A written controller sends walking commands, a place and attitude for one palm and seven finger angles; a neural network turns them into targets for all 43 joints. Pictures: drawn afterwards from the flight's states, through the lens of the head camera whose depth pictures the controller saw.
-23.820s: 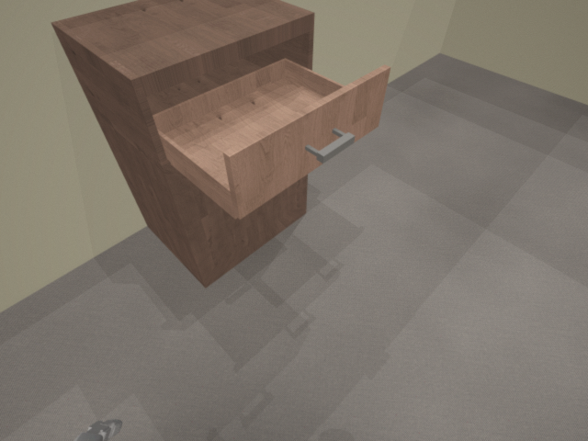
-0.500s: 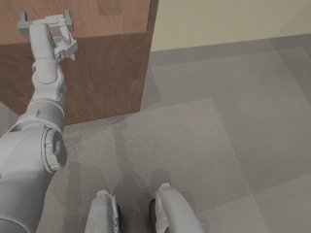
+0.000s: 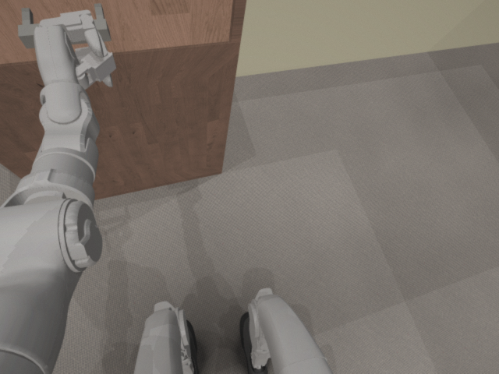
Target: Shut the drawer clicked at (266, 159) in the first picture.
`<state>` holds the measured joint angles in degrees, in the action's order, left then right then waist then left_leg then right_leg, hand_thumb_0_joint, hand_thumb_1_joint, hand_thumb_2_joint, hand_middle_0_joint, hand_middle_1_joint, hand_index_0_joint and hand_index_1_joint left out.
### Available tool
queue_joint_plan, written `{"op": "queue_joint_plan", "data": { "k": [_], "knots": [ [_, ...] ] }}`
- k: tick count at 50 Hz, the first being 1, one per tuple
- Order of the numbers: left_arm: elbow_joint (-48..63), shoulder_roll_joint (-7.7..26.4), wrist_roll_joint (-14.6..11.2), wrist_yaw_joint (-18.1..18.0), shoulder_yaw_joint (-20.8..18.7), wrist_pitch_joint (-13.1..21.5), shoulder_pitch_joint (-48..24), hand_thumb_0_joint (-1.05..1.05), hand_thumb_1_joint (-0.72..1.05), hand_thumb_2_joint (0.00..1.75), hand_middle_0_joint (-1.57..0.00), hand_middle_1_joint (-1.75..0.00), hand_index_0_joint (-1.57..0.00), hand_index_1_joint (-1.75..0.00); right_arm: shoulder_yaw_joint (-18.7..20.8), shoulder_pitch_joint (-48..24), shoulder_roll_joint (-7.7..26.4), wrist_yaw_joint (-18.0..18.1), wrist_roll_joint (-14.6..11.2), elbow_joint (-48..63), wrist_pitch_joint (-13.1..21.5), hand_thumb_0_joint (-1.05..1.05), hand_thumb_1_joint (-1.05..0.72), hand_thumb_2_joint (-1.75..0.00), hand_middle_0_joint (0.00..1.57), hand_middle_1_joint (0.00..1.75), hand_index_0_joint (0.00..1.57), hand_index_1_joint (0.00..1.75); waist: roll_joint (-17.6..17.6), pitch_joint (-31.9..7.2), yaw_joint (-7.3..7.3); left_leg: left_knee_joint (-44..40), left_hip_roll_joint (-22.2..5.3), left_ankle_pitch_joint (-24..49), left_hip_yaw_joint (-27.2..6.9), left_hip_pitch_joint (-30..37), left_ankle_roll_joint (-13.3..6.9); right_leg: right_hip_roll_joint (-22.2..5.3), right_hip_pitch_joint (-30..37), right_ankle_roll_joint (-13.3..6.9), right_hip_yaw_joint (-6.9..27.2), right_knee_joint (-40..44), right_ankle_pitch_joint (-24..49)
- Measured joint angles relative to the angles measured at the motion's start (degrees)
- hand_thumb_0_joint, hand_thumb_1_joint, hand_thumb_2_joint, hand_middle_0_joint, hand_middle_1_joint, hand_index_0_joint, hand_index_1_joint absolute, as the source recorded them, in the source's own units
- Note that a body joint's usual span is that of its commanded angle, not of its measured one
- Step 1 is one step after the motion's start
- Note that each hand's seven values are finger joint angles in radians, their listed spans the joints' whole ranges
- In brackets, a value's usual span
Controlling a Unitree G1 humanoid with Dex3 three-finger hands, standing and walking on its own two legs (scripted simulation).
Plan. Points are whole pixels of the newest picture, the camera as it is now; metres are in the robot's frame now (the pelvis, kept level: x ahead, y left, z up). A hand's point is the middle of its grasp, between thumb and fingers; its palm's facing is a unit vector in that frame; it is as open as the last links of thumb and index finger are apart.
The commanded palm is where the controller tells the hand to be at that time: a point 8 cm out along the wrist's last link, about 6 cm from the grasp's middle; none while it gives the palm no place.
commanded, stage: pull the fist back off the drawer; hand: left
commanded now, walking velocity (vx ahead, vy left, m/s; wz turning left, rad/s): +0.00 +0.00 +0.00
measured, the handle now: (65, 23) +0.64 +0.18 +0.07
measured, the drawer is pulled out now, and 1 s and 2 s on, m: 0.00 0.00 0.00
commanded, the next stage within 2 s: draw the hand back to the body in 0.28 s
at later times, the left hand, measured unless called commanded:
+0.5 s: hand (101, 62) +0.55 +0.13 +0.09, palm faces +0.15 -0.99 -0.05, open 3.3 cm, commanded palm +0.49 +0.17 +0.10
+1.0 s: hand (25, 143) +0.38 +0.16 +0.18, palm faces +0.13 -0.97 -0.21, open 3.3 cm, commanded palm +0.35 +0.22 +0.20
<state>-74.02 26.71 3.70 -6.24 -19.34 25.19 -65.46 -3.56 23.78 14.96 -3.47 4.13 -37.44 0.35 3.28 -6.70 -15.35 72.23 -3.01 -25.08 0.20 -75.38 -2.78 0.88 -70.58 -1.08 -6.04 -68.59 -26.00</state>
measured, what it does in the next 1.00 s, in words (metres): rises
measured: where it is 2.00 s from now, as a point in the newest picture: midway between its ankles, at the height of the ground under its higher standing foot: (222, 364)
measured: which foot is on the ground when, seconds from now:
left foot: down 0.00-1.00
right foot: down 0.00-1.00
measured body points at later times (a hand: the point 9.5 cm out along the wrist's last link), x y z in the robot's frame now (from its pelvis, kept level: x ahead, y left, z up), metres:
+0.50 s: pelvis +0.06 -0.01 +0.04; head +0.20 +0.00 +0.46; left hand +0.54 +0.18 +0.09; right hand +0.09 -0.27 -0.09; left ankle +0.07 +0.09 -0.62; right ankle +0.05 -0.12 -0.62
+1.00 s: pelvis +0.07 -0.02 +0.10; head +0.09 -0.03 +0.55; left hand +0.37 +0.22 +0.19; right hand +0.26 -0.25 +0.01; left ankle +0.07 +0.09 -0.62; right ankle +0.05 -0.12 -0.62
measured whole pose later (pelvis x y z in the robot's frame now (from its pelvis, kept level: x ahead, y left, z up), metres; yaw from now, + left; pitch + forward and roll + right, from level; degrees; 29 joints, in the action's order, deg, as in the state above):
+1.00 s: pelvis +0.07 -0.02 +0.10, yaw +2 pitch +6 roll +0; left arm -9.4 14.9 -5.2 -1.5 -4.3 8.6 -0.6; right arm -1.4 11.0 14.4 1.8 -3.0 -29.5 -3.1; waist 2.6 -4.4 -1.1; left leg 42.1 -0.6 -21.3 1.7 -26.9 -0.8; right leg 0.3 -24.2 -1.6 -3.4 -41.5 -23.3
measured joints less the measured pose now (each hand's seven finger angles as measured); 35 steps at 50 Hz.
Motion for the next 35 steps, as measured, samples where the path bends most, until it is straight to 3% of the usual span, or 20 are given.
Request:
{"op": "queue_joint_plan", "data": {
  "k": [15,23,29,35],
  "knots": [
    [11.43,-8.87,-3.25,-1.37,1.87,1.44,14.25,0.02,0.88,0.90,-1.40,-1.60,-1.40,-1.60,2.19,-1.47,-0.71,-1.40,-0.90,1.64,-3.99,0.00,-0.91,-0.90,0.20,0.30,0.20,0.30,-0.10,-1.35,4.32,-4.88,0.00,-2.39,1.82,9.24,0.40,0.29,8.08,0.09,2.00,4.04,-2.20],
    [17.56,-10.42,-3.66,-0.53,1.61,2.94,19.42,0.02,0.90,0.90,-1.40,-1.60,-1.40,-1.60,3.26,-4.01,-1.04,-1.20,-1.33,2.61,-5.35,0.00,-0.91,-0.90,0.20,0.30,0.20,0.30,-1.10,-1.37,5.53,-6.39,0.03,-3.58,1.89,12.58,1.13,0.41,11.08,-0.43,2.16,5.02,-3.67],
    [34.43,-12.34,-8.05,3.13,4.56,-1.90,35.01,0.02,0.90,0.90,-1.40,-1.60,-1.39,-1.60,4.02,-3.83,-0.95,-0.83,-3.98,4.85,-6.46,0.00,-0.91,-0.90,0.20,0.30,0.20,0.30,-0.43,-0.94,8.64,-13.22,0.02,-2.50,2.73,21.77,1.39,0.88,19.69,-0.45,3.34,11.63,-2.29],
    [45.38,-14.34,-11.98,4.57,8.47,-6.20,46.96,0.02,0.90,0.90,-1.40,-1.60,-1.39,-1.60,3.40,-4.67,-0.61,0.64,-5.92,5.53,-4.67,0.00,-0.91,-0.90,0.20,0.30,0.20,0.30,-0.70,-0.83,11.47,-19.95,0.86,-0.76,1.61,31.52,1.90,0.64,29.87,-0.59,2.70,18.46,-0.78]
  ]
}}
